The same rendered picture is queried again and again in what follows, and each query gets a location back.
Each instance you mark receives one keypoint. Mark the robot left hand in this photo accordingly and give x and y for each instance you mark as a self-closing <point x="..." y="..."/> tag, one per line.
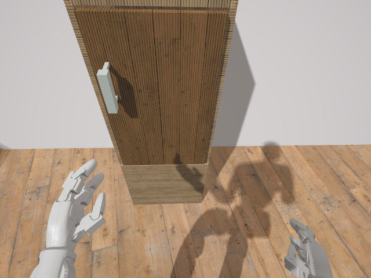
<point x="68" y="209"/>

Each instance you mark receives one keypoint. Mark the cupboard door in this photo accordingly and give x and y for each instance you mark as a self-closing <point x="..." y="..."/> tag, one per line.
<point x="164" y="68"/>

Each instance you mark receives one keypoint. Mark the left robot forearm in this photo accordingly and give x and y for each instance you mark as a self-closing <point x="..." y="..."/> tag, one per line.
<point x="55" y="262"/>

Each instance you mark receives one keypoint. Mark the robot right hand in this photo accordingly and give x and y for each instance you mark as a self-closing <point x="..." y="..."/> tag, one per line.
<point x="312" y="261"/>

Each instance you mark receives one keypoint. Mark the handle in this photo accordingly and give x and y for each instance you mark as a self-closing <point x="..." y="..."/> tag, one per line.
<point x="107" y="89"/>

